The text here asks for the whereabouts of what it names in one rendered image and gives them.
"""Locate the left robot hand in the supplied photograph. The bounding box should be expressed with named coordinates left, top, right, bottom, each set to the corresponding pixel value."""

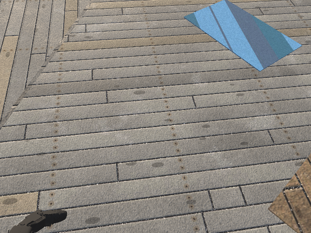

left=8, top=210, right=67, bottom=233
